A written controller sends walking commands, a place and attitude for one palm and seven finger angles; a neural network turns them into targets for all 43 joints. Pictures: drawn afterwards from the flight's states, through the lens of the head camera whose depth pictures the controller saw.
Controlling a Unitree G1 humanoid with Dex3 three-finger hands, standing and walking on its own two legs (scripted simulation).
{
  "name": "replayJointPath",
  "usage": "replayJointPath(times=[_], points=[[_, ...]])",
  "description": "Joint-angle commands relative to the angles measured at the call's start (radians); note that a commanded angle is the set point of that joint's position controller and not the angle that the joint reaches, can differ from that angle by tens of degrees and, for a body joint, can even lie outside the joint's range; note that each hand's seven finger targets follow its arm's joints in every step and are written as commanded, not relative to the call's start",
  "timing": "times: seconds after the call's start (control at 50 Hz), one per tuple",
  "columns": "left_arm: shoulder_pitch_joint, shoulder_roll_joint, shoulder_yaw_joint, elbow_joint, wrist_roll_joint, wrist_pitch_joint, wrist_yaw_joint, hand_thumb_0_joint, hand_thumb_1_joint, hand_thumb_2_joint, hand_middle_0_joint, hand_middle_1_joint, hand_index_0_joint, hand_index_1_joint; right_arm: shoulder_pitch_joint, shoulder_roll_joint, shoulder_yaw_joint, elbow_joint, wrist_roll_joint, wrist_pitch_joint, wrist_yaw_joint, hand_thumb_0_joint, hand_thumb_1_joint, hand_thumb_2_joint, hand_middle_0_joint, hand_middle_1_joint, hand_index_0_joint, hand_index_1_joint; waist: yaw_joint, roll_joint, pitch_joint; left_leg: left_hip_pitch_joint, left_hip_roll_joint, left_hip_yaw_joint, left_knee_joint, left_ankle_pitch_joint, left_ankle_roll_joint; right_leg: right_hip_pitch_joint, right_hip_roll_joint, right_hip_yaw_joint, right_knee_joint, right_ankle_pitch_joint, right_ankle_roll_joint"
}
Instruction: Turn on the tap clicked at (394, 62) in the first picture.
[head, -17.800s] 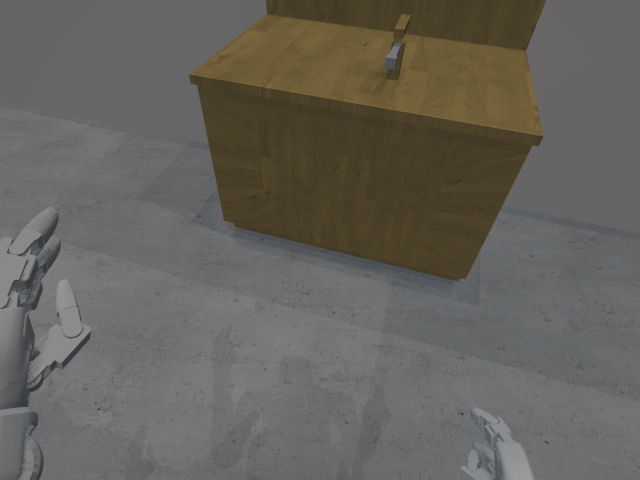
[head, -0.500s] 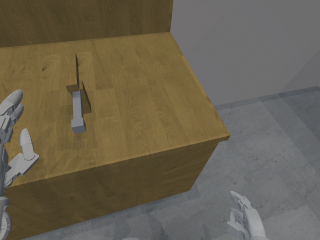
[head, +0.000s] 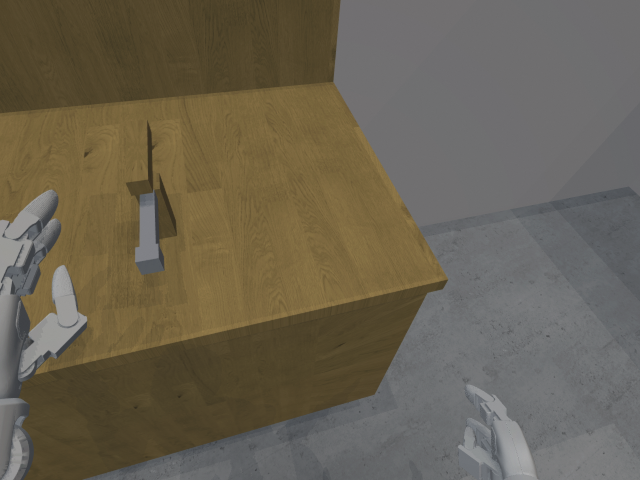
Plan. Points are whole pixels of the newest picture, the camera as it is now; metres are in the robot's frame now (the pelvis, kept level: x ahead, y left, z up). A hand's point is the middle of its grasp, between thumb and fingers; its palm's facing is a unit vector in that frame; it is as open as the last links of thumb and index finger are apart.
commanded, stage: shuffle to correct the standing spot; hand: left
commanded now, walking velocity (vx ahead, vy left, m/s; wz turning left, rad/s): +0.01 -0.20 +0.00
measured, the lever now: (150, 259) +0.35 +0.26 +0.06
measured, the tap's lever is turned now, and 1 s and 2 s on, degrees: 0 0 0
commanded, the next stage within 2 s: come to a stop and stand still in 0.46 s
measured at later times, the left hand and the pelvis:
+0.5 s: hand (155, 313) +0.23 +0.18 +0.15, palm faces +0.30 -0.88 -0.37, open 7.4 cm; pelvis +0.01 -0.05 +0.00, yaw -1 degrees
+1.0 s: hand (143, 316) +0.23 +0.19 +0.15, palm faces +0.34 -0.86 -0.38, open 7.4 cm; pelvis +0.01 -0.05 +0.00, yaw +1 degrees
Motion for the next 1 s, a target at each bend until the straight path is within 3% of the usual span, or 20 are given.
replayJointPath(times=[0.0,0.06,0.08,0.1,0.18,0.2,0.28,0.3,0.38,0.4,0.48,0.5,0.6,0.68,0.74,0.84,0.98], points=[[-0.105,0.151,0.094,-0.222,-0.004,-0.069,0.018,0.0,0.9,0.9,-0.2,-0.3,-0.2,-0.3,-0.092,-0.124,-0.042,-0.151,-0.007,-0.057,-0.015,0.0,-0.9,-0.9,0.2,0.3,0.2,0.3,-0.005,0.115,-0.135,0.097,0.16,-0.176,-0.202,-0.042,-0.069,-0.021,-0.012,0.01,-0.033,0.06,-0.042],[-0.119,0.148,0.089,-0.22,-0.007,-0.063,0.016,0.0,0.9,0.9,-0.2,-0.3,-0.2,-0.3,-0.085,-0.119,-0.046,-0.161,-0.005,-0.061,-0.011,0.0,-0.9,-0.9,0.2,0.3,0.2,0.3,-0.006,0.112,-0.141,0.104,0.172,-0.171,-0.201,-0.038,-0.064,-0.012,-0.015,0.018,-0.047,0.064,-0.041],[-0.109,0.179,0.115,-0.226,-0.004,-0.06,0.019,0.0,0.9,0.9,-0.2,-0.3,-0.2,-0.3,-0.096,-0.12,-0.045,-0.16,-0.004,-0.062,-0.009,0.0,-0.9,-0.9,0.2,0.3,0.2,0.3,-0.002,0.115,-0.153,0.123,0.172,-0.165,-0.198,-0.023,-0.068,-0.014,-0.013,0.017,-0.048,0.066,-0.042],[-0.101,0.138,0.08,-0.21,-0.01,-0.058,0.014,0.0,0.9,0.9,-0.2,-0.3,-0.2,-0.3,-0.088,-0.117,-0.041,-0.16,-0.008,-0.058,-0.007,0.0,-0.9,-0.9,0.2,0.3,0.2,0.3,-0.005,0.103,-0.147,0.114,0.173,-0.162,-0.193,-0.018,-0.064,-0.016,-0.008,0.013,-0.052,0.074,-0.041],[-0.071,0.176,0.118,-0.222,-0.017,-0.045,0.014,0.0,0.9,0.9,-0.2,-0.3,-0.2,-0.3,-0.087,-0.115,-0.046,-0.168,-0.001,-0.052,-0.003,0.0,-0.9,-0.9,0.2,0.3,0.2,0.3,-0.006,0.075,-0.179,0.128,0.168,-0.131,-0.142,0.08,-0.057,0.008,-0.022,0.018,-0.061,0.129,-0.046],[-0.058,0.153,0.096,-0.215,-0.023,-0.043,0.009,0.0,0.9,0.9,-0.2,-0.3,-0.2,-0.3,-0.085,-0.112,-0.044,-0.171,-0.005,-0.046,-0.002,0.0,-0.9,-0.9,0.2,0.3,0.2,0.3,-0.008,0.068,-0.174,0.124,0.168,-0.119,-0.124,0.088,-0.05,0.0,-0.024,0.018,-0.071,0.14,-0.045],[-0.046,0.191,0.133,-0.235,-0.033,-0.033,0.009,0.0,0.9,0.9,-0.2,-0.3,-0.2,-0.3,-0.087,-0.11,-0.047,-0.174,0.003,-0.038,-0.004,0.0,-0.9,-0.9,0.2,0.3,0.2,0.3,-0.011,0.082,-0.187,0.123,0.166,-0.105,-0.085,0.145,-0.047,0.004,-0.037,0.03,-0.06,0.176,-0.05],[-0.042,0.16,0.103,-0.232,-0.038,-0.032,0.004,0.0,0.9,0.9,-0.2,-0.3,-0.2,-0.3,-0.083,-0.109,-0.044,-0.174,0.001,-0.034,-0.003,0.0,-0.9,-0.9,0.2,0.3,0.2,0.3,-0.013,0.074,-0.18,0.114,0.165,-0.101,-0.075,0.133,-0.045,-0.002,-0.034,0.027,-0.065,0.176,-0.049],[-0.043,0.202,0.139,-0.251,-0.045,-0.024,0.007,0.0,0.9,0.9,-0.2,-0.3,-0.2,-0.3,-0.092,-0.11,-0.048,-0.176,0.009,-0.03,-0.009,0.0,-0.9,-0.9,0.2,0.3,0.2,0.3,-0.013,0.094,-0.178,0.108,0.165,-0.095,-0.056,0.129,-0.044,-0.01,-0.045,0.045,-0.056,0.178,-0.053],[-0.039,0.17,0.109,-0.242,-0.048,-0.023,0.005,0.0,0.9,0.9,-0.2,-0.3,-0.2,-0.3,-0.083,-0.11,-0.045,-0.174,0.005,-0.026,-0.009,0.0,-0.9,-0.9,0.2,0.3,0.2,0.3,-0.015,0.077,-0.171,0.096,0.162,-0.094,-0.05,0.114,-0.043,-0.012,-0.039,0.04,-0.06,0.176,-0.053],[-0.04,0.204,0.137,-0.251,-0.052,-0.012,0.008,0.0,0.9,0.9,-0.2,-0.3,-0.2,-0.3,-0.089,-0.112,-0.053,-0.174,0.011,-0.024,-0.015,0.0,-0.9,-0.9,0.2,0.3,0.2,0.3,-0.016,0.06,-0.174,0.094,0.155,-0.079,-0.016,0.085,-0.043,-0.023,-0.057,0.064,-0.058,0.176,-0.061],[-0.033,0.174,0.112,-0.235,-0.056,-0.01,0.004,0.0,0.9,0.9,-0.2,-0.3,-0.2,-0.3,-0.082,-0.112,-0.051,-0.17,0.006,-0.021,-0.015,0.0,-0.9,-0.9,0.2,0.3,0.2,0.3,-0.018,0.045,-0.164,0.09,0.152,-0.071,0.0,0.075,-0.042,-0.036,-0.056,0.065,-0.064,0.179,-0.06],[-0.021,0.172,0.111,-0.213,-0.055,-0.005,0.013,0.0,0.9,0.9,-0.2,-0.3,-0.2,-0.3,-0.088,-0.117,-0.051,-0.161,0.011,-0.024,-0.017,0.0,-0.9,-0.9,0.2,0.3,0.2,0.3,-0.019,0.046,-0.151,0.073,0.117,-0.066,0.053,0.036,-0.041,-0.049,-0.093,0.113,-0.086,0.178,-0.07],[-0.01,0.201,0.134,-0.244,-0.046,-0.009,0.026,0.0,0.9,0.9,-0.2,-0.3,-0.2,-0.3,-0.106,-0.126,-0.052,-0.156,0.014,-0.032,-0.023,0.0,-0.9,-0.9,0.2,0.3,0.2,0.3,-0.016,0.052,-0.159,0.072,0.1,-0.071,0.055,0.108,-0.038,-0.004,-0.114,0.117,-0.068,0.293,-0.061],[0.0,0.185,0.128,-0.226,-0.047,-0.015,0.023,0.0,0.9,0.9,-0.2,-0.3,-0.2,-0.3,-0.098,-0.124,-0.052,-0.154,0.013,-0.031,-0.025,0.0,-0.9,-0.9,0.2,0.3,0.2,0.3,-0.016,0.015,-0.161,0.082,0.103,-0.072,0.044,0.153,-0.033,0.017,-0.103,0.098,-0.056,0.34,-0.05],[-0.014,0.173,0.118,-0.19,-0.045,-0.011,0.019,0.0,0.9,0.9,-0.2,-0.3,-0.2,-0.3,-0.099,-0.126,-0.053,-0.151,0.014,-0.028,-0.027,0.0,-0.9,-0.9,0.2,0.3,0.2,0.3,-0.015,-0.009,-0.149,0.097,0.105,-0.077,0.022,0.143,-0.029,0.011,-0.098,0.094,-0.062,0.305,-0.045],[-0.048,0.178,0.106,-0.229,-0.033,-0.014,0.025,0.0,0.9,0.9,-0.2,-0.3,-0.2,-0.3,-0.111,-0.13,-0.05,-0.153,0.014,-0.034,-0.024,0.0,-0.9,-0.9,0.2,0.3,0.2,0.3,-0.011,0.054,-0.141,0.117,0.12,-0.113,-0.049,0.129,-0.025,0.008,-0.085,0.074,-0.06,0.215,-0.053]])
